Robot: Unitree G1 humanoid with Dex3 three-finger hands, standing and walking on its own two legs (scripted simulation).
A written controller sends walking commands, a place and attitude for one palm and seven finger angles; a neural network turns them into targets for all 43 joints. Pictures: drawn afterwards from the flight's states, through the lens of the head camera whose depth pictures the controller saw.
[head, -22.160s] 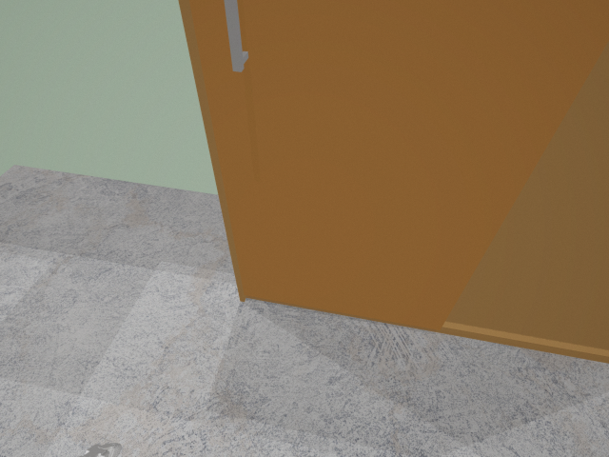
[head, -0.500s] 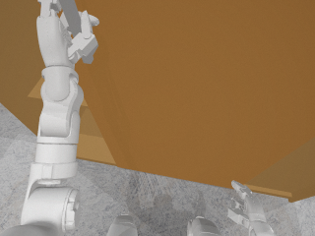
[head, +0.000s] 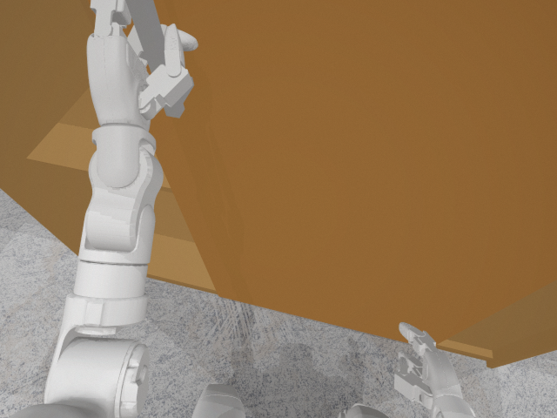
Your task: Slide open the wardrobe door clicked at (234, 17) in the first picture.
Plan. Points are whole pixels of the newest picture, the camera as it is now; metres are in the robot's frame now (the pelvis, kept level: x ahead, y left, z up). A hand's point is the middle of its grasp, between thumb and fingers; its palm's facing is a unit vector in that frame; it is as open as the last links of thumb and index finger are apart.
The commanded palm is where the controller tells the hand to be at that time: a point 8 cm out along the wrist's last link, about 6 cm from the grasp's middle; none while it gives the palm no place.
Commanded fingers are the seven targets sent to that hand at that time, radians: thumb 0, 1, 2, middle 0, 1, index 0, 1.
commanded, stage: step sideways, sliding the door along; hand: left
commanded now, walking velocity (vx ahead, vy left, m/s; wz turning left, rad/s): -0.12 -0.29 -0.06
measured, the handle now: (156, 15) +0.43 +0.22 +0.29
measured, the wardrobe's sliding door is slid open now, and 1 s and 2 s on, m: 0.50 0.60 0.60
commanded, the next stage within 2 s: stop walking and hold the door there in 0.62 s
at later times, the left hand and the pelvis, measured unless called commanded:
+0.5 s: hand (281, 85) +0.39 +0.08 +0.26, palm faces +0.40 -0.91 -0.06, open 6.9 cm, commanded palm +0.35 +0.06 +0.25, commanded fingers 0.00 0.90 0.90 -0.45 -1.40 -0.45 -1.40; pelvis +0.00 -0.13 -0.01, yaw +2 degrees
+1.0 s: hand (275, 80) +0.39 +0.09 +0.26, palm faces +0.61 -0.76 -0.21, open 6.7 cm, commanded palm +0.35 +0.11 +0.23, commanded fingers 0.00 0.90 0.90 -0.45 -1.40 -0.45 -1.40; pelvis +0.02 -0.22 +0.00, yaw -4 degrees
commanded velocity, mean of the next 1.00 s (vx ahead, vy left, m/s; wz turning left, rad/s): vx -0.07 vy -0.13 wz -0.06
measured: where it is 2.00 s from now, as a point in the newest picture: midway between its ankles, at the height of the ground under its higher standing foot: outside the picture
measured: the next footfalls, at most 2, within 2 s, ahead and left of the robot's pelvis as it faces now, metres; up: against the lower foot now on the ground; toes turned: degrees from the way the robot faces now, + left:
right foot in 0.04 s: +0.05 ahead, -0.16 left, +0.00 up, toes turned -4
left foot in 0.16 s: +0.06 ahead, +0.15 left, +0.00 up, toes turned +9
